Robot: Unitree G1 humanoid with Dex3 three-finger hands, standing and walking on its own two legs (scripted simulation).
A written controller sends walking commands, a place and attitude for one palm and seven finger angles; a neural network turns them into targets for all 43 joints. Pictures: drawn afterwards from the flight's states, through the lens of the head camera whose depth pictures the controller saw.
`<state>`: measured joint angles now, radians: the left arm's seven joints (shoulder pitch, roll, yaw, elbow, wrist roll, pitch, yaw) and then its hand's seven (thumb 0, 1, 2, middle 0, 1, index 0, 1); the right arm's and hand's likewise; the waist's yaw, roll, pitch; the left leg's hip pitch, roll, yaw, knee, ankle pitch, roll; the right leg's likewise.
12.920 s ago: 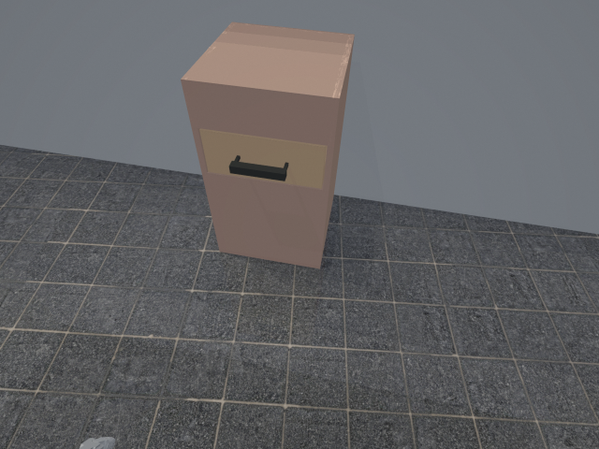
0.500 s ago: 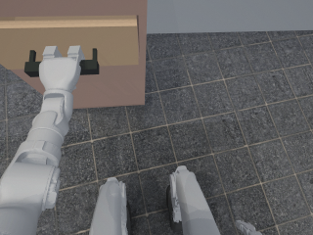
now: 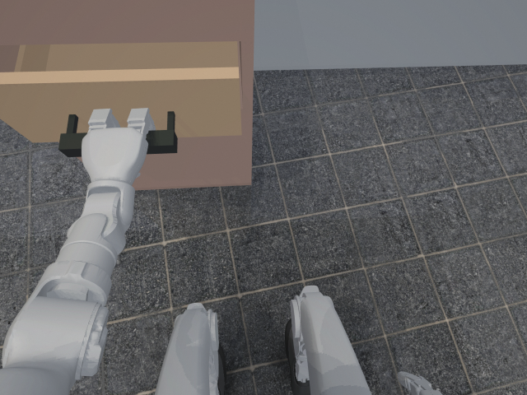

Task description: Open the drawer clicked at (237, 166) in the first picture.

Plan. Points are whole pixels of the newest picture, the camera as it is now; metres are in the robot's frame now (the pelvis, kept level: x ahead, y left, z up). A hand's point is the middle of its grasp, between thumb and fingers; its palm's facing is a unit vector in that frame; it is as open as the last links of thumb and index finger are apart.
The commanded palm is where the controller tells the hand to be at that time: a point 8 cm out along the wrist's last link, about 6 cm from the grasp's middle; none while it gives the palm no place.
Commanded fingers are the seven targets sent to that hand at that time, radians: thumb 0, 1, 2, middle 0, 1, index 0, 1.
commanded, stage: pull the drawer open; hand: left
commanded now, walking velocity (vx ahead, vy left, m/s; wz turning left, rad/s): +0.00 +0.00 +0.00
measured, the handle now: (121, 131) +0.53 +0.21 -0.06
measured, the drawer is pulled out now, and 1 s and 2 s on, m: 0.06 0.10 0.15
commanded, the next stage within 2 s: none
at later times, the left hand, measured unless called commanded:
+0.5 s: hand (129, 179) +0.45 +0.20 -0.08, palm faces -0.03 -0.04 -1.00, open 6.1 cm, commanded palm +0.41 +0.19 -0.03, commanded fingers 0.00 0.90 0.90 -0.40 -1.35 -0.40 -1.35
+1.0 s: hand (129, 188) +0.43 +0.19 -0.08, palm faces -0.03 -0.05 -1.00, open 6.1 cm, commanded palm +0.39 +0.20 -0.03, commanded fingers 0.00 0.90 0.90 -0.40 -1.35 -0.40 -1.35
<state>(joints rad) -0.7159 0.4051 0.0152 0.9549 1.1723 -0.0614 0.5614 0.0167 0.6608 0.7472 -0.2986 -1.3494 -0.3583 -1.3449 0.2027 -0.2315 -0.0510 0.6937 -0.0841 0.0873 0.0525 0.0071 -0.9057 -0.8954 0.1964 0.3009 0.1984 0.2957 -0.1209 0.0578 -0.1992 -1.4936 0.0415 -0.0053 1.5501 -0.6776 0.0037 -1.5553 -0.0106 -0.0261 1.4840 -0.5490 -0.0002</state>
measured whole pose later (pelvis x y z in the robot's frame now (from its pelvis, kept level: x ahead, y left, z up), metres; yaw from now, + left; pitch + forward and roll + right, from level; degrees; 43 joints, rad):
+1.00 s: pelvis +0.00 +0.00 +0.01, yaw +0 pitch +34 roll -1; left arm -0.57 0.34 0.00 0.86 1.19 -0.06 0.62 0.02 0.66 0.76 -0.28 -1.35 -0.36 -1.34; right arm 0.17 -0.23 -0.06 0.69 -0.08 0.09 0.04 0.01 -0.91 -0.90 0.20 0.30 0.20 0.30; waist -0.08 0.04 -0.21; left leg -1.44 0.04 0.01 1.53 -0.68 0.00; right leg -1.52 -0.01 -0.01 1.48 -0.55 0.00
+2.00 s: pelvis +0.00 +0.00 +0.01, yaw +1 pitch +32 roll +0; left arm -0.38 0.30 -0.04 0.73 1.18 -0.03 0.64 0.02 0.66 0.74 -0.30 -1.35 -0.37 -1.34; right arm 0.13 -0.23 -0.07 0.67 -0.08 0.10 0.03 0.01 -0.91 -0.90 0.20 0.30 0.20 0.30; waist -0.05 0.04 -0.21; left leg -1.40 0.03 0.01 1.50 -0.67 0.00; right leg -1.47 -0.01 -0.01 1.46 -0.55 -0.01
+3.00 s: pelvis +0.00 -0.01 +0.01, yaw +1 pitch +31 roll +0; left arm -0.14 0.27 -0.07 0.52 1.19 -0.02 0.66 0.03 0.65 0.73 -0.29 -1.35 -0.39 -1.34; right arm 0.09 -0.22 -0.06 0.64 -0.07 0.09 0.02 0.01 -0.91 -0.90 0.20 0.30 0.20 0.30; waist -0.03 0.03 -0.22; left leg -1.36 0.04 0.01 1.51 -0.68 -0.01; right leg -1.45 -0.01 0.00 1.47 -0.56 -0.01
